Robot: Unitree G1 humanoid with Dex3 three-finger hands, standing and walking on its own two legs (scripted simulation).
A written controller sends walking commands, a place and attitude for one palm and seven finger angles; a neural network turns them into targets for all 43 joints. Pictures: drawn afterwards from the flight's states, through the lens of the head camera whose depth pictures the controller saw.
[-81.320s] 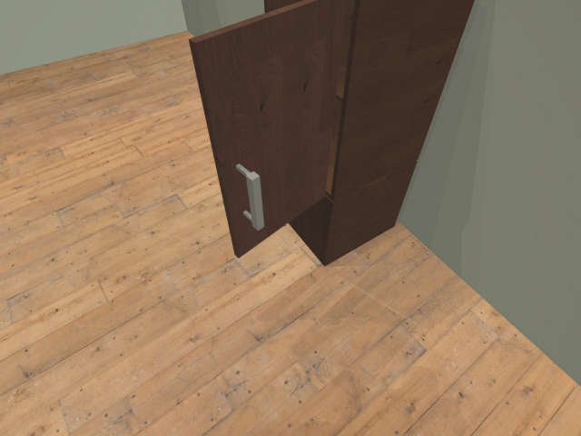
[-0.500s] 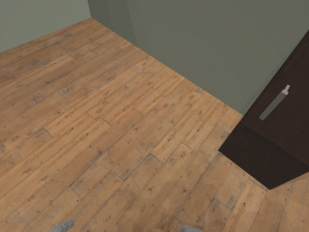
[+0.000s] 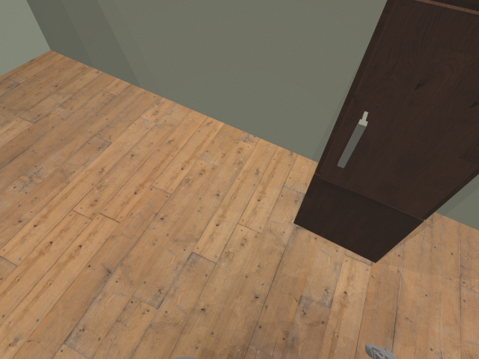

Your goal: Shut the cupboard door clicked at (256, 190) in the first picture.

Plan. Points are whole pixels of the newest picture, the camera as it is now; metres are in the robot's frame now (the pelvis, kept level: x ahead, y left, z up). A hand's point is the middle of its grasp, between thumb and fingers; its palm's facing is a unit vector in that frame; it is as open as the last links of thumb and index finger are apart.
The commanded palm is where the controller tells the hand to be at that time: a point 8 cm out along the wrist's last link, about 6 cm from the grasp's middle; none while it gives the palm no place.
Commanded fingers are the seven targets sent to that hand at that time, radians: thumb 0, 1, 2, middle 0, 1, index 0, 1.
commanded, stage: turn to face it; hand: left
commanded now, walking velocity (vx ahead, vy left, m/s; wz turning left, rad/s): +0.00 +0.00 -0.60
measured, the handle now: (352, 140) +0.70 -0.28 -0.10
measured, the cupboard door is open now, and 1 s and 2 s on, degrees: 3 3 3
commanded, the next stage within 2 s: take the last steps up to it in 0.52 s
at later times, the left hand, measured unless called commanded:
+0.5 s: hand (172, 333) +0.18 +0.14 -0.15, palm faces -0.28 -0.92 -0.27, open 7.4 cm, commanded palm none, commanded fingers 0.00 0.90 0.90 -0.20 -0.30 -0.20 -0.30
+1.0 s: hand (187, 334) +0.18 +0.11 -0.17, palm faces -0.39 -0.91 -0.15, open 7.4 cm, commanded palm none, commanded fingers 0.00 0.90 0.90 -0.20 -0.30 -0.20 -0.30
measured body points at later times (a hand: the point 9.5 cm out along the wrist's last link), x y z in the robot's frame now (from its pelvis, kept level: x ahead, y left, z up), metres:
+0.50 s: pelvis +0.01 -0.03 +0.00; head +0.04 -0.06 +0.44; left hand +0.19 +0.19 -0.13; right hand -0.05 -0.29 -0.16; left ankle +0.01 +0.12 -0.69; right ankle -0.03 -0.12 -0.73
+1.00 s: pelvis +0.06 -0.05 +0.01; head +0.09 -0.03 +0.46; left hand +0.20 +0.16 -0.15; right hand -0.05 -0.27 -0.12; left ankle +0.08 +0.08 -0.73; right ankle +0.00 -0.17 -0.65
